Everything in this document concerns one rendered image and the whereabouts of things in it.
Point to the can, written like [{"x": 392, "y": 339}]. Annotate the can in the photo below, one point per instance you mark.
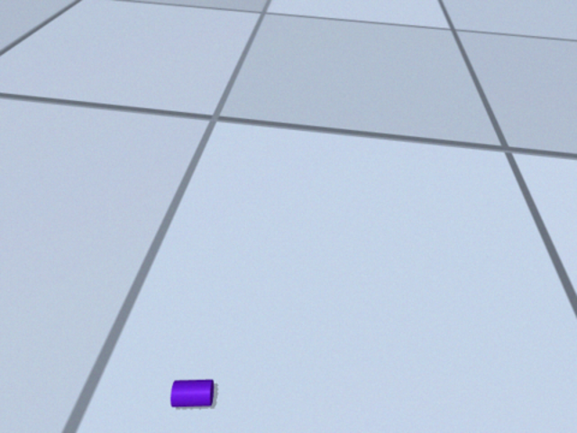
[{"x": 192, "y": 393}]

